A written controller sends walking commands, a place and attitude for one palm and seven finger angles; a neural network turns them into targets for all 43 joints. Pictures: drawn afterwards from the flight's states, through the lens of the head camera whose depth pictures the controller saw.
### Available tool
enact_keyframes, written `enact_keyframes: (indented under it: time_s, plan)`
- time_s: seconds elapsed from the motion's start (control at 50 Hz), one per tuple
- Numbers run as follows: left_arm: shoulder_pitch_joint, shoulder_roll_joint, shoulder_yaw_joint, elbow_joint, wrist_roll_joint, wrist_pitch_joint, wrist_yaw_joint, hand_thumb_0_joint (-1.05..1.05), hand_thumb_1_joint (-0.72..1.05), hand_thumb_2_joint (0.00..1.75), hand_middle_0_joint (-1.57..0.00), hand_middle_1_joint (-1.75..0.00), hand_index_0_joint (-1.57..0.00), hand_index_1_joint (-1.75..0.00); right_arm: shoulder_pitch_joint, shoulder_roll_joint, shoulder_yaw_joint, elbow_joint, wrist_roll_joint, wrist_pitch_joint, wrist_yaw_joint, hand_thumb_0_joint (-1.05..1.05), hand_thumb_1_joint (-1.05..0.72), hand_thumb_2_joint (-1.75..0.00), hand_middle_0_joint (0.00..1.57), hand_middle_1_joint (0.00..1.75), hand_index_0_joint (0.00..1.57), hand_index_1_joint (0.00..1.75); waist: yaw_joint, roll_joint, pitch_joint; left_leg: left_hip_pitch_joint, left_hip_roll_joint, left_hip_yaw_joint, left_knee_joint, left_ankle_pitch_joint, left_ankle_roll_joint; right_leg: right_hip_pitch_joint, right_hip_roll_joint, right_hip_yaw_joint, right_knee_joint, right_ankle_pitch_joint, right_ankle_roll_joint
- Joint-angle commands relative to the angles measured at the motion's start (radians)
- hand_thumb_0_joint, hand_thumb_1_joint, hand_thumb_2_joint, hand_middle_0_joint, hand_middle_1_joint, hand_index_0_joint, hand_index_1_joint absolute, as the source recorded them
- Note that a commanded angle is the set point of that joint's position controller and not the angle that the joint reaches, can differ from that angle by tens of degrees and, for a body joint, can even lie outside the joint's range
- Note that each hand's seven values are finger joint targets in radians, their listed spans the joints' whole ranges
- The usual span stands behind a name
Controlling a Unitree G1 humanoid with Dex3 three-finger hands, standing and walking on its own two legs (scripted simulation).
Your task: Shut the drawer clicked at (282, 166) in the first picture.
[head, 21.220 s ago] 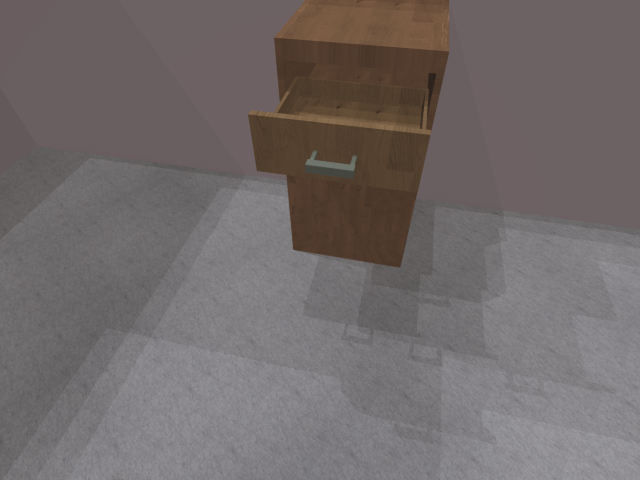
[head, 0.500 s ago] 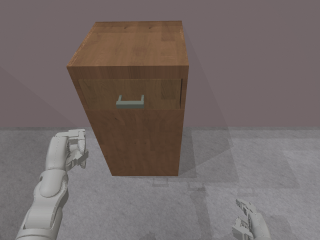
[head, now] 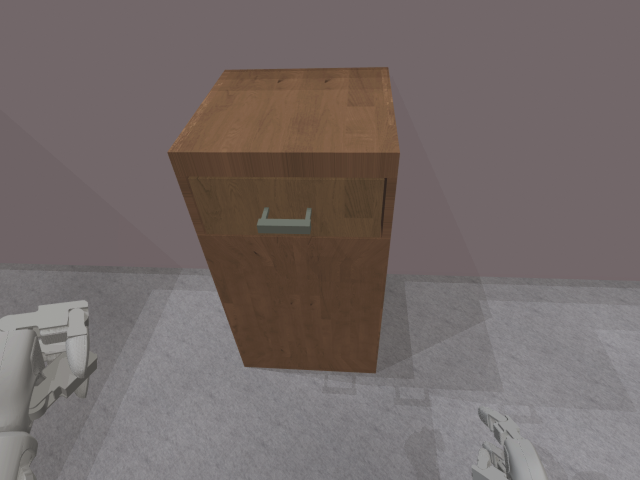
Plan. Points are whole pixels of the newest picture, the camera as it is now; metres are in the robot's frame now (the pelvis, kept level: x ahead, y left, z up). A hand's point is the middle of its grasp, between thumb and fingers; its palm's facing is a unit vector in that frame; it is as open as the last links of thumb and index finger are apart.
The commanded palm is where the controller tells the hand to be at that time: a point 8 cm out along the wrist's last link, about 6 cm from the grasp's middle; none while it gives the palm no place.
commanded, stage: draw the hand back to the body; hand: left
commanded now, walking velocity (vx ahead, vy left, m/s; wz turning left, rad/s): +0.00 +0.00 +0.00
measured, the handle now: (285, 219) +0.63 +0.16 -0.06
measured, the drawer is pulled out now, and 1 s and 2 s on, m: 0.00 0.00 0.00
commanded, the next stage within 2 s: step back with the hand held close in 0.08 s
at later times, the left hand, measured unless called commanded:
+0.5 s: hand (103, 356) +0.19 +0.24 +0.15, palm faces +0.26 -0.84 -0.48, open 3.2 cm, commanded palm +0.12 +0.29 +0.17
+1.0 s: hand (33, 424) +0.12 +0.26 +0.15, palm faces +0.32 -0.82 -0.48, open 3.2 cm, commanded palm +0.06 +0.31 +0.17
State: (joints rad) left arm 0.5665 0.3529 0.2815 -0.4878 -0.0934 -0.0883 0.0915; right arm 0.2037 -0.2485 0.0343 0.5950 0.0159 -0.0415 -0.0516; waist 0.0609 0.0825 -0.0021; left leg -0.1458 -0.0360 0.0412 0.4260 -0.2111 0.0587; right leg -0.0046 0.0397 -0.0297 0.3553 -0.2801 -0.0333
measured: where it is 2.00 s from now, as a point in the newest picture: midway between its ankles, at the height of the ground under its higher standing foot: outside the picture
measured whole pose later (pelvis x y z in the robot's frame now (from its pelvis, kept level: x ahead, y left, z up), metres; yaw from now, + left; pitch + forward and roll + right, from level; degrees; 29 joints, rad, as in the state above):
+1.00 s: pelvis -0.07 +0.03 -0.01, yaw +0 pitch +1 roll -3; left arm 0.64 0.39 0.36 -0.58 -0.05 -0.23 0.13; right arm 0.20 -0.23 0.00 0.54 0.00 -0.01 -0.07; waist 0.00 0.05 0.03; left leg -0.42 -0.03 0.04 0.53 -0.15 0.09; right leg -0.29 0.04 -0.05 0.48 -0.22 0.00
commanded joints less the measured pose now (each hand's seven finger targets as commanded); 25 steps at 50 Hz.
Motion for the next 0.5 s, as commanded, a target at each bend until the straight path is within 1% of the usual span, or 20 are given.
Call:
enact_keyframes:
  time_s: [0.0,0.02,0.06,0.08,0.1,0.12,0.14,0.16,0.18,0.2,0.22,0.24,0.28,0.3,0.34,0.36,0.4,0.42,0.46,0.48]
  plan:
    - [-0.128,0.135,0.086,-0.144,-0.002,-0.054,0.014,0.0,0.9,0.9,-1.4,-1.6,-1.4,-1.6,-0.141,-0.104,-0.046,-0.165,0.002,-0.058,-0.021,0.0,-0.9,-0.9,0.2,0.3,0.2,0.3,-0.017,-0.096,0.009,0.109,0.056,-0.076,-0.055,0.101,-0.006,-0.19,-0.031,0.039,-0.088,0.126,0.011]
    - [-0.121,0.133,0.086,-0.141,-0.002,-0.055,0.016,0.0,0.9,0.9,-1.4,-1.6,-1.4,-1.6,-0.142,-0.101,-0.047,-0.165,0.002,-0.058,-0.024,0.0,-0.9,-0.9,0.2,0.3,0.2,0.3,-0.014,-0.089,-0.004,0.111,0.057,-0.074,-0.052,0.103,-0.004,-0.178,-0.035,0.041,-0.08,0.125,0.01]
    - [-0.135,0.155,0.101,-0.153,0.0,-0.055,0.017,0.0,0.9,0.9,-1.4,-1.6,-1.4,-1.6,-0.151,-0.101,-0.045,-0.161,-0.001,-0.064,-0.028,0.0,-0.9,-0.9,0.2,0.3,0.2,0.3,-0.006,-0.061,-0.013,0.117,0.052,-0.069,-0.045,0.112,-0.004,-0.179,-0.035,0.052,-0.096,0.134,0.009]
    - [-0.137,0.139,0.084,-0.161,-0.003,-0.056,0.018,0.0,0.9,0.9,-1.4,-1.6,-1.4,-1.6,-0.152,-0.095,-0.04,-0.166,-0.001,-0.065,-0.029,0.0,-0.9,-0.9,0.2,0.3,0.2,0.3,-0.008,-0.056,-0.013,0.11,0.053,-0.074,-0.05,0.104,-0.005,-0.164,-0.041,0.051,-0.083,0.127,0.007]
    - [-0.155,0.147,0.087,-0.188,0.001,-0.061,0.019,0.0,0.9,0.9,-1.4,-1.6,-1.4,-1.6,-0.155,-0.096,-0.04,-0.165,-0.001,-0.07,-0.03,0.0,-0.9,-0.9,0.2,0.3,0.2,0.3,-0.006,-0.031,-0.026,0.12,0.053,-0.075,-0.05,0.113,-0.007,-0.164,-0.039,0.05,-0.085,0.135,0.006]
    - [-0.14,0.152,0.095,-0.186,-0.002,-0.06,0.023,0.0,0.9,0.9,-1.4,-1.6,-1.4,-1.6,-0.154,-0.092,-0.039,-0.165,-0.002,-0.074,-0.031,0.0,-0.9,-0.9,0.2,0.3,0.2,0.3,-0.003,-0.035,-0.026,0.117,0.053,-0.073,-0.047,0.123,-0.006,-0.156,-0.04,0.05,-0.08,0.15,0.005]
    - [-0.148,0.157,0.097,-0.202,0.001,-0.062,0.023,0.0,0.9,0.9,-1.4,-1.6,-1.4,-1.6,-0.155,-0.095,-0.038,-0.164,-0.003,-0.078,-0.031,0.0,-0.9,-0.9,0.2,0.3,0.2,0.3,-0.001,-0.017,-0.039,0.124,0.051,-0.075,-0.045,0.141,-0.008,-0.153,-0.039,0.05,-0.08,0.168,0.004]
    - [-0.138,0.174,0.116,-0.189,0.001,-0.058,0.025,0.0,0.9,0.9,-1.4,-1.6,-1.4,-1.6,-0.156,-0.097,-0.037,-0.158,-0.008,-0.081,-0.032,0.0,-0.9,-0.9,0.2,0.3,0.2,0.3,0.005,-0.028,-0.027,0.118,0.05,-0.077,-0.047,0.144,-0.01,-0.153,-0.033,0.051,-0.094,0.169,0.003]
    - [-0.127,0.148,0.094,-0.192,-0.002,-0.056,0.023,0.0,0.9,0.9,-1.4,-1.6,-1.4,-1.6,-0.156,-0.09,-0.035,-0.163,-0.004,-0.082,-0.031,0.0,-0.9,-0.9,0.2,0.3,0.2,0.3,-0.001,-0.013,-0.019,0.114,0.053,-0.072,-0.047,0.15,-0.01,-0.144,-0.04,0.052,-0.078,0.181,0.003]
    - [-0.247,0.294,0.246,-0.288,0.012,-0.102,0.03,0.0,0.9,0.9,-1.4,-1.6,-1.4,-1.6,-0.149,-0.11,-0.042,-0.194,-0.003,-0.053,-0.022,0.0,-0.9,-0.9,0.2,0.3,0.2,0.3,-0.041,-0.027,0.054,0.04,0.064,-0.097,-0.009,0.085,0.018,-0.236,-0.086,0.144,-0.13,0.195,0.029]
    - [-0.134,0.217,0.198,-0.18,0.013,-0.108,0.022,0.0,0.9,0.9,-1.4,-1.6,-1.4,-1.6,-0.144,-0.099,-0.046,-0.164,-0.011,-0.034,-0.021,0.0,-0.9,-0.9,0.2,0.3,0.2,0.3,-0.045,-0.071,0.059,0.036,0.06,-0.1,0.015,0.09,0.016,-0.249,-0.104,0.141,-0.136,0.195,0.03]
    - [-0.062,0.167,0.161,-0.144,0.016,-0.106,0.014,0.0,0.9,0.9,-1.4,-1.6,-1.4,-1.6,-0.139,-0.098,-0.05,-0.171,-0.013,-0.017,-0.014,0.0,-0.9,-0.9,0.2,0.3,0.2,0.3,-0.047,-0.084,0.041,0.037,0.066,-0.098,0.014,0.115,0.013,-0.249,-0.107,0.129,-0.122,0.205,0.034]
    - [-0.018,0.152,0.146,-0.161,0.016,-0.123,0.008,0.0,0.9,0.9,-1.4,-1.6,-1.4,-1.6,-0.133,-0.103,-0.058,-0.182,-0.013,0.004,-0.009,0.0,-0.9,-0.9,0.2,0.3,0.2,0.3,-0.051,-0.031,-0.007,0.047,0.076,-0.094,-0.009,0.194,0.012,-0.222,-0.098,0.089,-0.079,0.258,0.043]
    - [0.004,0.149,0.142,-0.167,0.015,-0.126,0.007,0.0,0.9,0.9,-1.4,-1.6,-1.4,-1.6,-0.127,-0.105,-0.063,-0.19,-0.011,0.014,-0.009,0.0,-0.9,-0.9,0.2,0.3,0.2,0.3,-0.05,-0.02,-0.04,0.054,0.082,-0.093,-0.014,0.24,0.012,-0.205,-0.093,0.077,-0.053,0.283,0.048]
    - [0.033,0.162,0.154,-0.178,0.012,-0.129,0.009,0.0,0.9,0.9,-1.4,-1.6,-1.4,-1.6,-0.127,-0.103,-0.069,-0.2,-0.008,0.03,-0.011,0.0,-0.9,-0.9,0.2,0.3,0.2,0.3,-0.05,-0.049,-0.084,0.068,0.094,-0.09,-0.017,0.312,0.016,-0.196,-0.083,0.066,-0.025,0.33,0.062]
    - [0.046,0.173,0.167,-0.179,0.007,-0.128,0.011,0.0,0.9,0.9,-1.4,-1.6,-1.4,-1.6,-0.136,-0.102,-0.069,-0.205,-0.009,0.035,-0.015,0.0,-0.9,-0.9,0.2,0.3,0.2,0.3,-0.046,-0.051,-0.099,0.07,0.095,-0.09,-0.017,0.337,0.015,-0.194,-0.08,0.062,-0.017,0.342,0.064]
    - [0.053,0.191,0.182,-0.22,0.009,-0.133,0.015,0.0,0.9,0.9,-1.4,-1.6,-1.4,-1.6,-0.125,-0.104,-0.074,-0.216,-0.005,0.046,-0.017,0.0,-0.9,-0.9,0.2,0.3,0.2,0.3,-0.048,-0.06,-0.14,0.058,0.106,-0.095,-0.012,0.404,0.014,-0.161,-0.073,0.054,0.021,0.378,0.061]
    - [0.062,0.202,0.193,-0.228,0.007,-0.134,0.018,0.0,0.9,0.9,-1.4,-1.6,-1.4,-1.6,-0.126,-0.103,-0.076,-0.221,-0.003,0.049,-0.019,0.0,-0.9,-0.9,0.2,0.3,0.2,0.3,-0.046,-0.066,-0.152,0.049,0.11,-0.097,-0.013,0.418,0.013,-0.153,-0.071,0.052,0.035,0.385,0.061]
    - [0.072,0.222,0.214,-0.243,0.003,-0.134,0.024,0.0,0.9,0.9,-1.4,-1.6,-1.4,-1.6,-0.131,-0.104,-0.079,-0.227,-0.003,0.054,-0.023,0.0,-0.9,-0.9,0.2,0.3,0.2,0.3,-0.041,-0.051,-0.17,0.034,0.113,-0.096,-0.009,0.427,0.015,-0.146,-0.071,0.054,0.053,0.397,0.063]
    - [0.082,0.214,0.208,-0.25,0.003,-0.134,0.025,0.0,0.9,0.9,-1.4,-1.6,-1.4,-1.6,-0.125,-0.103,-0.08,-0.231,0.0,0.055,-0.022,0.0,-0.9,-0.9,0.2,0.3,0.2,0.3,-0.044,-0.053,-0.173,0.023,0.116,-0.098,-0.007,0.426,0.014,-0.142,-0.069,0.055,0.063,0.395,0.061]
